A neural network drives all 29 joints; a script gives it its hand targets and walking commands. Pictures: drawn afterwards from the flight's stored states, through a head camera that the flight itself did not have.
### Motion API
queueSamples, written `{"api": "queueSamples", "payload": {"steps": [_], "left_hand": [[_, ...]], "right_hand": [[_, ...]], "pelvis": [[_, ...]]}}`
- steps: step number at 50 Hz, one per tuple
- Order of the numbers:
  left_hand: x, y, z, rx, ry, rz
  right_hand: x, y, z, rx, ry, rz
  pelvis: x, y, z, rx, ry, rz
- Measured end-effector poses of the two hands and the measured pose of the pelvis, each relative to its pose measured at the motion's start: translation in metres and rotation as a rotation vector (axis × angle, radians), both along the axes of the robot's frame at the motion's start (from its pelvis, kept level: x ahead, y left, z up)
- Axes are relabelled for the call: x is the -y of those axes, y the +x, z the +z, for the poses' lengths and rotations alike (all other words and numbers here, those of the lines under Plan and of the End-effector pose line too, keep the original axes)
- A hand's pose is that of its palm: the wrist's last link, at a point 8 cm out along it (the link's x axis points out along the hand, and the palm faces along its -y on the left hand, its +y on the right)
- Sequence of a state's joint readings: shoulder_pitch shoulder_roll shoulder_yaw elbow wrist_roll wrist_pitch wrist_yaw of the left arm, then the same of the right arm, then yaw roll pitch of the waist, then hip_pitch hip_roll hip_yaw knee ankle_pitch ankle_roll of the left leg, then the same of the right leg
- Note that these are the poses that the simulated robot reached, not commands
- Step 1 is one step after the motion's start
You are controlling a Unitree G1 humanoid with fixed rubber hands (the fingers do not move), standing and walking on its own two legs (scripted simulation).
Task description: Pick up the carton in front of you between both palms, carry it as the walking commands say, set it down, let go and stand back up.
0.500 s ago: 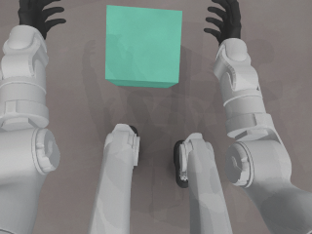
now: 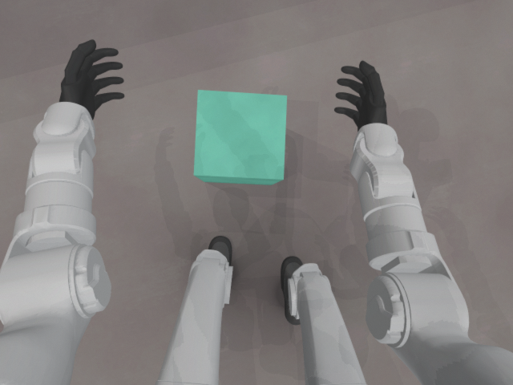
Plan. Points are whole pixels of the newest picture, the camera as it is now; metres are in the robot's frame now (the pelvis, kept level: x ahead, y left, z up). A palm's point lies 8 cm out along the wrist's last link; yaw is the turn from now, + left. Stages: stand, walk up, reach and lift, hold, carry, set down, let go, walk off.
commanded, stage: let go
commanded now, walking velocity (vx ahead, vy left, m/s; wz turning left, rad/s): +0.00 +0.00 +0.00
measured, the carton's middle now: (240, 144) +0.50 +0.07 -0.52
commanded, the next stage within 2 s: stand in 1.16 s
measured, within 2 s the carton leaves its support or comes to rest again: neither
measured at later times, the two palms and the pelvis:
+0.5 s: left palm (43, 227) +0.30 +0.25 +0.01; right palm (484, 237) +0.33 -0.20 +0.01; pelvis +0.06 -0.01 +0.10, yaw +3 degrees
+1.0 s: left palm (56, 310) +0.24 +0.20 +0.06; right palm out of the picture +0.26 -0.26 +0.06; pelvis +0.09 -0.04 +0.13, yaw +3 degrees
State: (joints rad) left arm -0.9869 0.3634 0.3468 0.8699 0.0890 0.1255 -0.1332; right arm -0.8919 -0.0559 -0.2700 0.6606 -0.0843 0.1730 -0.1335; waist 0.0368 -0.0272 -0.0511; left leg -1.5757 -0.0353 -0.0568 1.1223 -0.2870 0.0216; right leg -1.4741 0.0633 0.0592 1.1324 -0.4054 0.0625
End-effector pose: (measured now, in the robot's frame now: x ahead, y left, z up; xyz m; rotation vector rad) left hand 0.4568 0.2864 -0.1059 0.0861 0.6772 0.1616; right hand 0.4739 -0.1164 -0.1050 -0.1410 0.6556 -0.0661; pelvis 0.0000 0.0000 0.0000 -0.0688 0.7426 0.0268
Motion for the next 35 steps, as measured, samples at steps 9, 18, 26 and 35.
{"api": "queueSamples", "payload": {"steps": [9, 18, 26, 35], "left_hand": [[-0.002, -0.065, 0.034, -0.086, 0.052, -0.033], [0.013, -0.114, 0.082, -0.091, 0.041, -0.037], [0.041, -0.164, 0.121, -0.106, 0.038, -0.049], [0.069, -0.210, 0.158, -0.114, 0.041, -0.053]], "right_hand": [[0.023, -0.059, 0.035, -0.088, -0.066, 0.050], [0.054, -0.101, 0.083, -0.102, -0.053, 0.062], [0.091, -0.153, 0.121, -0.119, -0.044, 0.052], [0.129, -0.202, 0.156, -0.118, -0.040, 0.035]], "pelvis": [[-0.005, 0.024, 0.045, 0.107, 0.017, 0.009], [-0.002, 0.048, 0.079, 0.239, 0.038, 0.016], [0.008, 0.066, 0.105, 0.407, 0.066, 0.011], [0.025, 0.084, 0.126, 0.618, 0.089, 0.008]]}}
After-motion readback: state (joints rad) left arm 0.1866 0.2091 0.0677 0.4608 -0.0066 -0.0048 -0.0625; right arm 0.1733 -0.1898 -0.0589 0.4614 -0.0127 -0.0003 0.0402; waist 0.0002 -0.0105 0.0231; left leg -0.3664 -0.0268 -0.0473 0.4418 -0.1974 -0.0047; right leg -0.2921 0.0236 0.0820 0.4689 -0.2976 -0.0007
